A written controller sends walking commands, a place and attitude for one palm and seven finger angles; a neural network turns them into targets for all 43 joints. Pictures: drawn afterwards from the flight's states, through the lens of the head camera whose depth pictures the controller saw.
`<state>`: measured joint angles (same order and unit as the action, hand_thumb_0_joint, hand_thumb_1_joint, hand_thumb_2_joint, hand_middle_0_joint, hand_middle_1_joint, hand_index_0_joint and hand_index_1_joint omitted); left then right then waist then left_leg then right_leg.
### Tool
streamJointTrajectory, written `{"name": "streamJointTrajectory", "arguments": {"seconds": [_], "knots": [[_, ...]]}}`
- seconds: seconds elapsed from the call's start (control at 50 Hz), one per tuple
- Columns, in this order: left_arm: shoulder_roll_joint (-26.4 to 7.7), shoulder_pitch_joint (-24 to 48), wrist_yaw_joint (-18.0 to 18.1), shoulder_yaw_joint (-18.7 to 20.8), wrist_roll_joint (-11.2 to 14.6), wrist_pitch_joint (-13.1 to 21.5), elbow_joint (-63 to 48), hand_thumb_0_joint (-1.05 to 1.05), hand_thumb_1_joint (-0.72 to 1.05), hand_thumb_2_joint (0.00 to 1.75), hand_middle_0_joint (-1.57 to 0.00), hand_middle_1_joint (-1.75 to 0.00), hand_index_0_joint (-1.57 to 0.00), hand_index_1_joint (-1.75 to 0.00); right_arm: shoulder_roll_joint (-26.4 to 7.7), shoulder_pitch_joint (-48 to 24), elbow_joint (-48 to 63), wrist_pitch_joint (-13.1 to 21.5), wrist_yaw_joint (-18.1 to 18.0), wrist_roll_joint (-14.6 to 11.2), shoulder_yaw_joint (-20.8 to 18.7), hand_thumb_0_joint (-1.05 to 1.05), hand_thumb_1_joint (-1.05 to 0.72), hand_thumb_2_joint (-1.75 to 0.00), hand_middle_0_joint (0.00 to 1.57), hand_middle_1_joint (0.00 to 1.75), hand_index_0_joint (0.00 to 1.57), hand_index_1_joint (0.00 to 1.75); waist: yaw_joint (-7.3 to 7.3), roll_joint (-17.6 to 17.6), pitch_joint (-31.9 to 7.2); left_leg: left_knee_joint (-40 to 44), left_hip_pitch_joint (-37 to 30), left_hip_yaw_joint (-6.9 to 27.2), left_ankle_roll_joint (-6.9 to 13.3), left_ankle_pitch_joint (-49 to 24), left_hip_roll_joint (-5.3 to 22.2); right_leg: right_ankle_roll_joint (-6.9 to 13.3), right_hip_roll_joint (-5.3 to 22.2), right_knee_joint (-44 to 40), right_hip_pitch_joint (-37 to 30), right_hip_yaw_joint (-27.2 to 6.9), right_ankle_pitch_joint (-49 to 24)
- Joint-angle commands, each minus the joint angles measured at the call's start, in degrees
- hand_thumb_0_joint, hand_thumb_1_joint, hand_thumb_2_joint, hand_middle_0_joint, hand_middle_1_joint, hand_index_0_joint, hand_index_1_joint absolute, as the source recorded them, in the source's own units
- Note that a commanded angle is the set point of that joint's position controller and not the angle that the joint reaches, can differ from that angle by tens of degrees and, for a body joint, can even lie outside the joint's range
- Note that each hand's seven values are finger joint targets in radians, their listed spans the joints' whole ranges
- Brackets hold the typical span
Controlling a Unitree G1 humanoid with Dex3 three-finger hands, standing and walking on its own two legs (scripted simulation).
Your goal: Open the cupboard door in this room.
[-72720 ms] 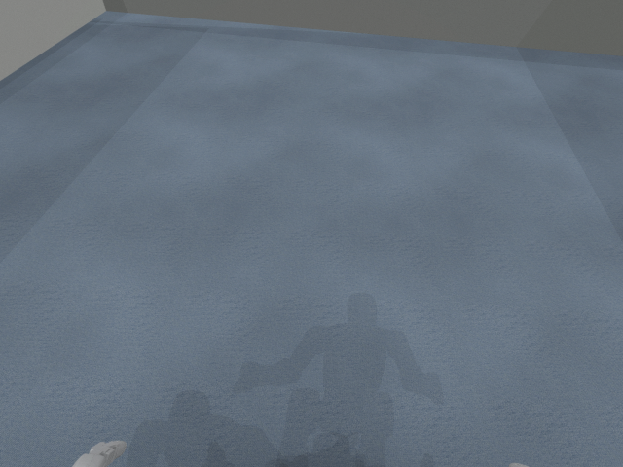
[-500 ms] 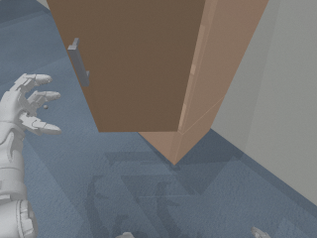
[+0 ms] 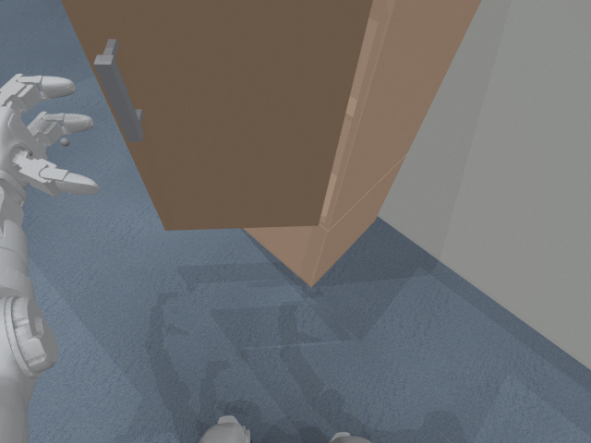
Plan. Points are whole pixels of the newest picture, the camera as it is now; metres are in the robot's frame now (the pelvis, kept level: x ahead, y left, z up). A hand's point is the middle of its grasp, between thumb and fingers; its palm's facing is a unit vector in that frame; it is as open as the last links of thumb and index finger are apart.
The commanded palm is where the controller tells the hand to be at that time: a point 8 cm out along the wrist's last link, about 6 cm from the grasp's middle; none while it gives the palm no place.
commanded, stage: move the hooked fingers beside the handle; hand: left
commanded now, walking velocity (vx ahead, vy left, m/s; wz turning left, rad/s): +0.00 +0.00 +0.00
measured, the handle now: (124, 93) +0.57 +0.24 +0.11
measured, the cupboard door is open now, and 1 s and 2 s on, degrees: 47 46 46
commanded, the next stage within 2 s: slide the fingers in behind the handle in 1.40 s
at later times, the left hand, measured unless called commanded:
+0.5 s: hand (79, 103) +0.52 +0.28 +0.13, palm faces +0.06 -1.00 +0.00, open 14.0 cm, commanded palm +0.51 +0.33 +0.11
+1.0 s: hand (68, 115) +0.51 +0.29 +0.12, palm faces +0.03 -1.00 +0.03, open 14.0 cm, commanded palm +0.50 +0.34 +0.11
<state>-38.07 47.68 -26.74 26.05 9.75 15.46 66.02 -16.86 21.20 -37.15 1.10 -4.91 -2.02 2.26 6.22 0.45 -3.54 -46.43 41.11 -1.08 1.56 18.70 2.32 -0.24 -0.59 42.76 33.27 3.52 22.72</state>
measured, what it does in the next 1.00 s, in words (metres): stands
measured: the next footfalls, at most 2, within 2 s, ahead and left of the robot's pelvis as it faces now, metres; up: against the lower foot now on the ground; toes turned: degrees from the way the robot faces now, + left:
none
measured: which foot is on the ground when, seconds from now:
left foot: down 0.00-1.00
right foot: down 0.00-1.00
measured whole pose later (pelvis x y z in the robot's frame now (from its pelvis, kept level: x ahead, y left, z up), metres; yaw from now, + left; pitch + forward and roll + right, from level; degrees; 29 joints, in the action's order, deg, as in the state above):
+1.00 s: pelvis +0.02 +0.00 -0.01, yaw -1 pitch +19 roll -4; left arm -46.2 55.2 -29.1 29.1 7.1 12.8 72.7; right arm -16.7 23.6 -34.5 -6.2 -3.4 -1.4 2.7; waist 9.3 1.0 -5.4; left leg -50.6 47.9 -0.6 1.7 21.8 3.7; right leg -0.5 -2.0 44.0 38.9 3.6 24.1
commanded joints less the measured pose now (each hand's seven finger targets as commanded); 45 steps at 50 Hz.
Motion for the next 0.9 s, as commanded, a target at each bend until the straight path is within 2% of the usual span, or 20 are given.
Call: {"name": "streamJointTrajectory", "arguments": {"seconds": [0.0, 0.06, 0.08, 0.14, 0.18, 0.24, 0.32, 0.36, 0.4, 0.42, 0.44, 0.48, 0.56, 0.64, 0.68, 0.74, 0.8, 0.82, 0.86, 0.88], "knots": [[-17.8, 25.6, 0.0, 2.3, 0.5, 2.5, -8.2, 0.00, -0.50, 0.30, -0.30, -1.20, -0.30, -1.20, -11.0, 7.4, 3.7, 0.2, -0.7, 0.2, -3.8, 0.00, -0.90, -0.90, 0.20, 0.30, 0.20, 0.30, 1.17, 7.3, -20.9, 4.2, -23.9, 5.1, 0.4, -15.1, -0.3, 1.3, -2.4, -4.9, 5.2, -0.9, -13.2], [-21.5, 29.0, 0.8, 4.3, 0.0, 2.9, -7.2, 0.00, -0.50, 0.30, -0.30, -1.20, -0.30, -1.20, -11.3, 8.5, 3.8, -0.5, -0.9, 0.4, -3.6, 0.00, -0.90, -0.90, 0.20, 0.30, 0.20, 0.30, 2.01, 5.2, -20.9, 3.4, -21.4, 4.8, 0.9, -14.9, -0.4, 1.0, -2.6, -4.6, 4.5, -1.3, -13.8], [-24.2, 30.5, 1.2, 5.8, -0.8, 3.6, -8.5, 0.00, -0.50, 0.30, -0.30, -1.20, -0.30, -1.20, -11.5, 8.9, 3.7, -0.7, -0.8, 0.5, -3.8, 0.00, -0.90, -0.90, 0.20, 0.30, 0.20, 0.30, 1.55, 7.3, -23.6, 3.1, -22.3, 4.8, 0.7, -16.0, -0.3, 0.9, -2.5, -4.1, 4.0, -1.5, -14.5], [-25.4, 30.9, 1.8, 6.0, -2.2, 4.9, -8.5, 0.00, -0.50, 0.30, -0.30, -1.20, -0.30, -1.20, -11.2, 9.8, 3.8, -1.5, -0.5, 0.7, -3.7, 0.00, -0.90, -0.90, 0.20, 0.30, 0.20, 0.30, 1.66, 10.2, -25.9, 2.0, -23.8, 4.7, 0.4, -18.3, -0.2, 0.9, -2.7, -3.4, 4.7, -1.7, -15.7], [-26.1, 30.5, 1.6, 6.5, -2.3, 5.1, -7.0, 0.00, -0.50, 0.30, -0.30, -1.20, -0.30, -1.20, -11.3, 10.6, 3.7, -2.2, -0.4, 0.7, -3.8, 0.00, -0.90, -0.90, 0.20, 0.30, 0.20, 0.30, 2.09, 9.1, -26.9, 1.2, -23.4, 4.3, 0.7, -19.4, -0.1, 0.7, -3.0, -3.3, 4.2, -1.9, -17.3], [-26.5, 31.4, 0.5, 5.4, -2.9, 3.1, -2.8, 0.00, -0.50, 0.30, -0.30, -1.20, -0.30, -1.20, -11.4, 11.2, 3.6, -3.1, -0.4, 0.5, -3.6, 0.00, -0.90, -0.90, 0.20, 0.30, 0.20, 0.30, 3.02, 9.1, -23.1, 1.2, -19.7, 3.9, 1.0, -16.8, -0.3, 0.5, -3.0, -3.8, 4.8, -1.9, -16.4], [-29.3, 31.6, -0.3, 6.7, -3.4, 2.3, -2.6, 0.00, -0.50, 0.30, -0.30, -1.20, -0.30, -1.20, -11.6, 12.5, 4.0, -4.1, -0.5, 0.6, -3.5, 0.00, -0.90, -0.90, 0.20, 0.30, 0.20, 0.30, 2.80, 9.8, -25.6, 0.3, -20.0, 3.7, 1.2, -19.4, -0.3, 0.5, -3.1, -3.6, 4.1, -2.1, -18.8], [-28.1, 33.8, -0.3, 5.2, -3.5, 2.2, -2.4, 0.00, -0.50, 0.30, -0.30, -1.20, -0.30, -1.20, -11.5, 13.1, 3.7, -4.5, -0.6, 0.7, -3.3, 0.00, -0.90, -0.90, 0.20, 0.30, 0.20, 0.30, 4.07, 9.4, -24.3, -0.2, -19.6, 3.8, 1.4, -20.1, -0.2, 0.5, -3.4, -3.5, 5.3, -2.1, -19.2], [-30.8, 35.5, -0.3, 6.4, -4.0, 2.1, -1.2, 0.00, -0.50, 0.30, -0.30, -1.20, -0.30, -1.20, -11.8, 13.5, 3.5, -4.9, -0.7, 0.7, -3.3, 0.00, -0.90, -0.90, 0.20, 0.30, 0.20, 0.30, 4.64, 9.2, -24.2, -0.7, -18.4, 3.8, 1.5, -19.0, 0.0, 0.1, -3.4, -3.6, 5.7, -2.3, -18.6], [-30.3, 35.9, -0.4, 5.8, -3.9, 2.0, -0.8, 0.00, -0.50, 0.30, -0.30, -1.20, -0.30, -1.20, -11.8, 13.8, 3.6, -5.0, -0.7, 0.7, -3.2, 0.00, -0.90, -0.90, 0.20, 0.30, 0.20, 0.30, 4.98, 8.7, -23.9, -0.6, -17.9, 3.9, 1.5, -18.5, 0.0, 0.1, -3.4, -3.7, 5.8, -2.3, -18.2], [-30.8, 34.1, -0.5, 6.8, -3.7, 1.9, -0.1, 0.00, -0.50, 0.30, -0.30, -1.20, -0.30, -1.20, -11.8, 13.9, 3.9, -5.0, -0.7, 0.6, -3.3, 0.00, -0.90, -0.90, 0.20, 0.30, 0.20, 0.30, 4.51, 7.9, -24.4, -0.7, -17.4, 3.6, 1.5, -18.5, -0.1, 0.1, -3.4, -3.6, 5.0, -2.4, -18.7], [-31.5, 32.6, -1.0, 7.4, -3.7, 2.2, -1.0, 0.00, -0.50, 0.30, -0.30, -1.20, -0.30, -1.20, -11.8, 14.2, 4.1, -5.1, -0.5, 0.8, -3.3, 0.00, -0.90, -0.90, 0.20, 0.30, 0.20, 0.30, 3.52, 10.3, -27.6, -1.1, -19.1, 3.5, 1.3, -21.5, -0.1, 0.3, -3.4, -2.7, 4.2, -2.3, -21.0], [-33.2, 30.5, -1.6, 8.8, -4.0, 1.8, -1.6, 0.00, -0.50, 0.30, -0.30, -1.20, -0.30, -1.20, -11.7, 14.7, 4.6, -5.8, -0.2, 1.0, -3.3, 0.00, -0.90, -0.90, 0.20, 0.30, 0.20, 0.30, 2.77, 10.8, -28.0, -1.8, -18.7, 3.1, 1.4, -23.5, -0.3, 0.3, -3.7, -2.2, 3.5, -2.1, -23.2], [-34.1, 31.4, -1.8, 9.8, -3.7, 2.0, -4.2, 0.00, -0.50, 0.30, -0.30, -1.20, -0.30, -1.20, -11.9, 14.6, 4.9, -6.3, 0.0, 1.0, -3.7, 0.00, -0.90, -0.90, 0.20, 0.30, 0.20, 0.30, 3.05, 11.3, -28.6, -2.1, -19.8, 3.2, 1.4, -24.3, 0.0, 0.2, -3.9, -2.2, 4.0, -2.0, -23.7], [-33.7, 32.1, -1.8, 10.1, -3.2, 2.9, -6.8, 0.00, -0.50, 0.30, -0.30, -1.20, -0.30, -1.20, -11.9, 14.5, 4.8, -6.4, 0.3, 1.1, -4.0, 0.00, -0.90, -0.90, 0.20, 0.30, 0.20, 0.30, 3.09, 13.0, -30.6, -2.4, -23.0, 3.5, 1.1, -26.7, 0.2, 0.4, -4.1, -1.9, 4.6, -1.7, -24.5], [-32.6, 31.8, -2.0, 9.7, -2.8, 3.5, -7.3, 0.00, -0.50, 0.30, -0.30, -1.20, -0.30, -1.20, -11.8, 14.0, 4.6, -6.5, 0.5, 1.0, -4.0, 0.00, -0.90, -0.90, 0.20, 0.30, 0.20, 0.30, 3.08, 13.7, -29.8, -2.2, -24.0, 4.0, 0.9, -26.9, 0.3, 0.6, -4.3, -2.0, 5.6, -1.4, -23.2], [-27.9, 30.2, -2.5, 6.8, -2.3, 3.2, -7.9, 0.00, -0.50, 0.30, -0.30, -1.20, -0.30, -1.20, -11.3, 13.7, 4.3, -6.8, 0.8, 1.1, -4.0, 0.00, -0.90, -0.90, 0.20, 0.30, 0.20, 0.30, 2.99, 16.4, -29.2, -2.3, -28.4, 4.7, 0.4, -30.5, 0.6, 0.9, -4.5, -2.3, 8.9, -0.6, -22.2], [-26.6, 28.6, -2.6, 6.0, -2.2, 2.6, -6.8, 0.00, -0.50, 0.30, -0.30, -1.20, -0.30, -1.20, -11.3, 13.6, 4.4, -6.9, 1.0, 1.1, -4.0, 0.00, -0.90, -0.90, 0.20, 0.30, 0.20, 0.30, 2.70, 16.4, -27.6, -2.1, -28.1, 5.0, 0.2, -30.1, 0.7, 1.0, -4.5, -2.5, 9.9, -0.4, -20.9], [-22.7, 29.1, -2.8, 3.5, -1.5, 1.7, -6.1, 0.00, -0.50, 0.30, -0.30, -1.20, -0.30, -1.20, -11.2, 13.6, 4.3, -7.0, 0.9, 1.1, -4.0, 0.00, -0.90, -0.90, 0.20, 0.30, 0.20, 0.30, 3.67, 13.8, -25.9, -1.6, -27.9, 5.4, 0.5, -29.5, 0.8, 1.1, -4.6, -2.9, 10.6, 0.0, -20.0], [-22.9, 28.6, -2.8, 3.6, -1.4, 1.0, -4.8, 0.00, -0.50, 0.30, -0.30, -1.20, -0.30, -1.20, -11.4, 13.4, 4.3, -7.1, 0.8, 1.0, -4.1, 0.00, -0.90, -0.90, 0.20, 0.30, 0.20, 0.30, 3.79, 12.4, -24.7, -1.3, -26.6, 5.4, 0.5, -27.6, 0.8, 0.9, -4.4, -3.0, 11.0, 0.1, -19.2]]}}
